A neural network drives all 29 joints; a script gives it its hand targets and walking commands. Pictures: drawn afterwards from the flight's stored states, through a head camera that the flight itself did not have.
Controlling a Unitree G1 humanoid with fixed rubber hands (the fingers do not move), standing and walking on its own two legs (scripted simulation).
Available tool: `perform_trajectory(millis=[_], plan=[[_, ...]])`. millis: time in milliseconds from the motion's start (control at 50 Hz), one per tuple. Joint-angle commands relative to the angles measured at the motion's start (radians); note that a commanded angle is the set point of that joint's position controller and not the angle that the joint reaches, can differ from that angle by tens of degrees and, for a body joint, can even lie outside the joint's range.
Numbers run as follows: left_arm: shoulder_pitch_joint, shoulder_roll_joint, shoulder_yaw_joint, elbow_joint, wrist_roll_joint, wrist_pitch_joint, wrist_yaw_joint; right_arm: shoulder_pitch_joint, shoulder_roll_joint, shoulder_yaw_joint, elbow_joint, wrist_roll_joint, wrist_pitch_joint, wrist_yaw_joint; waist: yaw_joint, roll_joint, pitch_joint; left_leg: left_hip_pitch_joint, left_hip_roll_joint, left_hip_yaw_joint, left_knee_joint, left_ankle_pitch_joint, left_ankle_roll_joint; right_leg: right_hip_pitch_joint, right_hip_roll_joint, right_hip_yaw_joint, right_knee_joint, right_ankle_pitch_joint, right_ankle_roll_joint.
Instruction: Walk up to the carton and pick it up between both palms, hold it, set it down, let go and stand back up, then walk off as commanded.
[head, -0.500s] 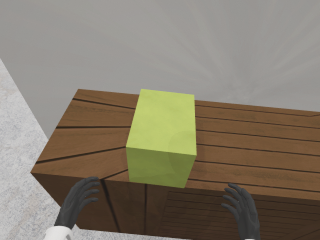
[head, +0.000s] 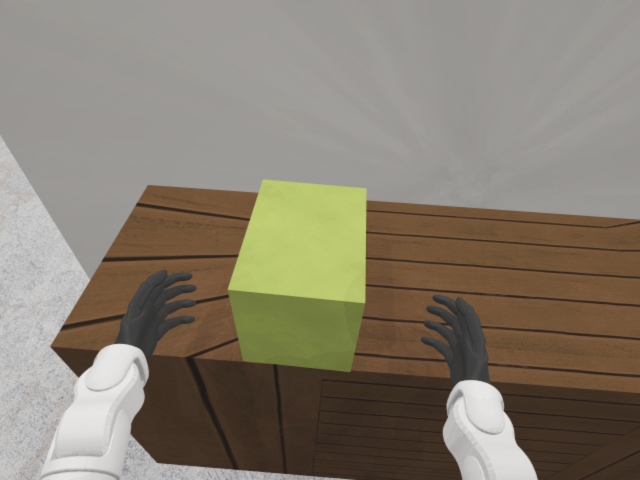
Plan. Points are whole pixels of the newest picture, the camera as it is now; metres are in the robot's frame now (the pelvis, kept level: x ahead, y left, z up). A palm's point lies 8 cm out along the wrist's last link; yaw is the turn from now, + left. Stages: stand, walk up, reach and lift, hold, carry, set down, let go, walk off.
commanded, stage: reach and lift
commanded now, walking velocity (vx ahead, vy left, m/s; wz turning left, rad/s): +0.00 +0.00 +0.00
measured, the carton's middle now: (305, 273) +0.43 +0.06 -0.02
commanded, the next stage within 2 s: none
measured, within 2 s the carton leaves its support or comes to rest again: neither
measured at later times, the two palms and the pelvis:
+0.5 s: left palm (159, 262) +0.34 +0.24 +0.09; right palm (452, 297) +0.32 -0.13 +0.09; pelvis +0.01 +0.02 +0.00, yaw -1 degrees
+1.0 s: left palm (173, 195) +0.41 +0.24 +0.14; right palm (444, 238) +0.39 -0.12 +0.12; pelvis +0.00 +0.02 +0.00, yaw +0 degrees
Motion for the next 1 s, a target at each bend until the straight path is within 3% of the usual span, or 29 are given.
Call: perform_trajectory(millis=[0,40,100,180,200,300,320,340,380,420,440,460,480,520,560,580,600,620,660,680,700,740,780,820,860,880,920,960,980], plan=[[-0.253,0.136,0.062,-0.244,0.001,-0.011,0.001,-0.220,-0.021,-0.035,-0.198,0.015,-0.040,-0.010,-0.024,0.073,-0.146,-0.176,-0.014,0.031,-0.074,0.166,0.001,0.169,-0.039,0.075,-0.037,0.174,0.015],[-0.253,0.145,0.103,-0.195,0.013,0.000,-0.006,-0.236,-0.018,0.009,-0.160,0.035,-0.037,-0.014,0.006,0.060,-0.143,-0.158,-0.018,0.040,-0.062,0.209,0.007,0.154,-0.047,0.078,-0.040,0.215,0.035],[-0.351,0.125,0.093,-0.129,0.024,0.037,-0.018,-0.330,-0.025,0.017,-0.134,0.032,-0.026,-0.030,-0.011,0.029,-0.154,-0.171,-0.020,0.041,-0.050,0.187,0.011,0.143,-0.035,0.064,-0.032,0.217,0.038],[-0.438,0.128,0.084,-0.238,0.019,0.060,0.002,-0.393,-0.041,-0.026,-0.139,0.053,-0.016,-0.029,-0.026,0.105,-0.217,-0.155,-0.022,0.044,-0.047,0.250,-0.006,0.174,-0.015,0.052,-0.026,0.238,0.020],[-0.463,0.131,0.098,-0.176,0.027,0.076,0.002,-0.431,-0.058,-0.030,-0.114,0.047,-0.007,-0.030,-0.030,0.081,-0.192,-0.150,-0.022,0.050,-0.045,0.254,-0.001,0.140,-0.012,0.052,-0.029,0.248,0.027],[-0.489,0.107,0.111,-0.184,0.046,0.112,0.010,-0.494,-0.097,-0.054,-0.074,0.062,-0.013,-0.042,-0.036,0.082,-0.250,-0.102,-0.030,0.052,-0.031,0.344,-0.011,0.167,0.006,0.030,-0.022,0.320,0.033],[-0.557,0.096,0.069,-0.198,0.028,0.118,0.016,-0.545,-0.077,-0.086,-0.074,0.063,-0.023,-0.038,-0.062,0.088,-0.288,-0.101,-0.022,0.039,-0.024,0.348,-0.012,0.158,0.009,0.030,-0.022,0.310,0.030],[-0.562,0.086,0.081,-0.165,0.056,0.131,0.018,-0.548,-0.098,-0.063,0.009,0.068,-0.016,-0.028,-0.051,0.131,-0.273,-0.094,-0.019,0.038,-0.020,0.388,-0.022,0.136,0.018,0.023,-0.017,0.301,0.019],[-0.563,0.111,0.114,-0.202,0.064,0.147,0.031,-0.575,-0.134,-0.072,-0.043,0.086,-0.020,-0.025,-0.028,0.115,-0.304,-0.080,-0.018,0.037,-0.010,0.488,-0.038,0.164,0.036,0.014,-0.013,0.338,0.022],[-0.571,0.079,0.087,-0.212,0.056,0.172,0.038,-0.618,-0.157,-0.085,-0.076,0.102,-0.028,-0.018,-0.044,0.100,-0.348,-0.051,-0.020,0.028,0.011,0.545,-0.042,0.145,0.059,0.005,-0.011,0.343,0.020],[-0.498,0.057,0.072,-0.271,0.045,0.187,0.042,-0.571,-0.175,-0.076,-0.096,0.114,-0.027,-0.014,-0.061,0.061,-0.374,-0.012,-0.017,0.020,0.019,0.619,-0.040,0.178,0.063,-0.001,0.000,0.437,0.023],[-0.554,0.074,0.085,-0.277,0.053,0.191,0.042,-0.602,-0.175,-0.068,-0.102,0.121,-0.021,-0.019,-0.050,0.081,-0.416,0.011,-0.031,0.035,0.017,0.601,-0.039,0.179,0.059,0.004,-0.014,0.426,0.026],[-0.682,0.100,0.098,-0.154,0.065,0.212,0.035,-0.680,-0.178,-0.095,0.018,0.105,0.007,-0.015,-0.066,0.110,-0.322,-0.038,-0.031,0.044,0.003,0.497,-0.046,0.110,0.058,0.001,-0.029,0.290,0.018],[-0.694,0.068,0.080,-0.164,0.065,0.232,0.051,-0.694,-0.182,-0.111,0.034,0.105,0.018,-0.012,-0.069,0.125,-0.312,-0.053,-0.023,0.027,0.004,0.502,-0.046,0.101,0.058,0.001,-0.023,0.279,0.016],[-0.663,0.099,0.105,-0.244,0.061,0.226,0.063,-0.694,-0.225,-0.114,-0.045,0.124,0.015,-0.010,-0.062,0.082,-0.404,-0.001,-0.025,0.034,0.014,0.613,-0.048,0.143,0.075,-0.010,-0.012,0.381,0.017],[-0.638,0.114,0.116,-0.262,0.069,0.232,0.061,-0.694,-0.209,-0.063,-0.081,0.153,0.008,-0.012,-0.038,0.102,-0.461,0.002,-0.042,0.039,0.028,0.639,-0.041,0.187,0.061,0.013,-0.002,0.448,0.023],[-0.661,0.114,0.119,-0.218,0.076,0.251,0.063,-0.707,-0.233,-0.083,-0.046,0.151,0.030,-0.012,-0.059,0.082,-0.420,0.013,-0.039,0.033,0.019,0.647,-0.051,0.181,0.073,-0.004,-0.005,0.447,0.019],[-0.786,0.116,0.123,-0.071,0.076,0.264,0.050,-0.812,-0.227,-0.095,0.066,0.130,0.053,-0.007,-0.068,0.079,-0.350,-0.059,-0.039,0.027,0.005,0.500,-0.037,0.134,0.060,0.004,-0.020,0.335,0.017],[-0.843,0.142,0.114,-0.134,0.047,0.246,0.065,-0.839,-0.216,-0.129,0.021,0.123,0.056,0.000,-0.068,0.098,-0.413,-0.099,-0.038,0.029,-0.004,0.472,-0.038,0.152,0.058,0.016,-0.014,0.303,0.018],[-0.929,0.143,0.113,-0.068,0.053,0.232,0.066,-0.905,-0.196,-0.137,0.077,0.110,0.059,0.002,-0.069,0.100,-0.402,-0.120,-0.041,0.030,-0.010,0.388,-0.022,0.120,0.049,0.021,-0.008,0.265,0.021],[-0.865,0.139,0.107,-0.114,0.065,0.226,0.076,-0.852,-0.204,-0.118,0.088,0.139,0.058,0.007,-0.055,0.130,-0.450,-0.084,-0.039,0.029,0.000,0.466,-0.035,0.145,0.053,0.018,0.002,0.317,0.013],[-0.954,0.152,0.119,0.024,0.050,0.221,0.070,-0.965,-0.194,-0.081,0.150,0.152,0.063,0.007,-0.021,0.102,-0.438,-0.105,-0.040,0.034,0.007,0.475,-0.026,0.130,0.046,0.026,-0.010,0.315,0.015],[-0.951,0.152,0.123,0.128,0.062,0.211,0.063,-0.982,-0.188,-0.056,0.207,0.143,0.063,0.008,-0.036,0.076,-0.425,-0.106,-0.041,0.024,0.001,0.453,-0.022,0.140,0.041,0.023,-0.013,0.335,0.019],[-1.041,0.183,0.116,0.110,0.053,0.186,0.068,-1.066,-0.199,-0.107,0.178,0.128,0.039,0.001,-0.049,0.100,-0.535,-0.105,-0.048,0.038,0.016,0.470,-0.027,0.154,0.047,0.025,0.001,0.360,0.018],[-1.118,0.170,0.100,0.222,0.057,0.171,0.066,-1.130,-0.202,-0.113,0.295,0.110,0.042,0.001,-0.047,0.077,-0.491,-0.130,-0.043,0.031,0.010,0.440,-0.022,0.136,0.046,0.015,0.000,0.337,0.013],[-1.135,0.172,0.095,0.185,0.041,0.162,0.068,-1.135,-0.206,-0.123,0.314,0.113,0.039,0.000,-0.066,0.083,-0.520,-0.111,-0.049,0.032,0.013,0.451,-0.028,0.121,0.050,0.005,-0.002,0.338,0.017],[-1.176,0.170,0.089,0.358,0.055,0.152,0.063,-1.174,-0.198,-0.116,0.440,0.102,0.047,-0.006,-0.071,0.064,-0.489,-0.114,-0.042,0.029,0.008,0.423,-0.024,0.108,0.044,0.009,-0.013,0.320,0.011],[-1.173,0.178,0.073,0.277,0.065,0.128,0.062,-1.167,-0.201,-0.150,0.393,0.090,0.013,-0.025,-0.118,0.095,-0.608,-0.077,-0.054,0.020,0.038,0.516,-0.039,0.165,0.052,0.006,0.008,0.461,0.015],[-1.224,0.179,0.080,0.332,0.065,0.112,0.062,-1.221,-0.193,-0.140,0.405,0.103,0.005,-0.024,-0.100,0.096,-0.624,-0.112,-0.059,0.027,0.041,0.501,-0.040,0.150,0.042,0.011,0.009,0.451,0.019]])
